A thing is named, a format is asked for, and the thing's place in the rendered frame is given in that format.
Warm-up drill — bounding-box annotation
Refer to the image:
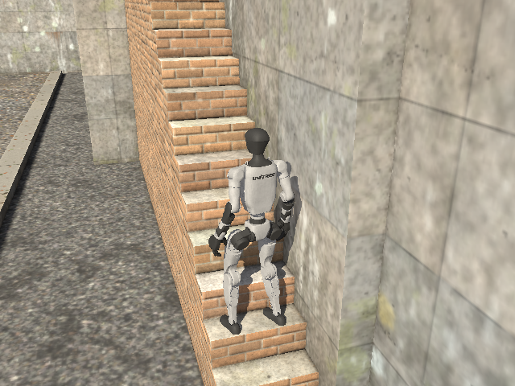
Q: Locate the robot right forearm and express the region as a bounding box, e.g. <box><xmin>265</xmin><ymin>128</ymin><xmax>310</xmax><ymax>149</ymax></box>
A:
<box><xmin>280</xmin><ymin>192</ymin><xmax>295</xmax><ymax>223</ymax></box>

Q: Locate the robot right hand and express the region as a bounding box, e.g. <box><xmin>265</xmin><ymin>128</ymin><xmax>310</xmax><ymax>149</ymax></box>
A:
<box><xmin>276</xmin><ymin>219</ymin><xmax>290</xmax><ymax>241</ymax></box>

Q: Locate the robot left hand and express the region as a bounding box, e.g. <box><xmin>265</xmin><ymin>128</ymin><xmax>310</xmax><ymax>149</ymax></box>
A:
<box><xmin>208</xmin><ymin>235</ymin><xmax>227</xmax><ymax>257</ymax></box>

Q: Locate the robot left forearm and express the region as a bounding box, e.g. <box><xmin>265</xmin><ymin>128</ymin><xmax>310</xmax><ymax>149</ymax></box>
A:
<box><xmin>214</xmin><ymin>202</ymin><xmax>235</xmax><ymax>240</ymax></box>

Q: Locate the left robot upper arm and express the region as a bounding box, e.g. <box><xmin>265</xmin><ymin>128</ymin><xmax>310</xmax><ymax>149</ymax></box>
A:
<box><xmin>227</xmin><ymin>166</ymin><xmax>245</xmax><ymax>213</ymax></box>

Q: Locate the right robot upper arm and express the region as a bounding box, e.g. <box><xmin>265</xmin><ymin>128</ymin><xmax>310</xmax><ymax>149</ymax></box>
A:
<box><xmin>271</xmin><ymin>160</ymin><xmax>295</xmax><ymax>202</ymax></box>

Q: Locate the robot torso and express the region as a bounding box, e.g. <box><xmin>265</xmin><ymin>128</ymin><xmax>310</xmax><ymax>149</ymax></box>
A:
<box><xmin>240</xmin><ymin>157</ymin><xmax>278</xmax><ymax>242</ymax></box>

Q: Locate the left robot thigh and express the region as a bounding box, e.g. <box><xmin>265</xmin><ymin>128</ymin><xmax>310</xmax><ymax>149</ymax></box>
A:
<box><xmin>224</xmin><ymin>228</ymin><xmax>251</xmax><ymax>286</ymax></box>

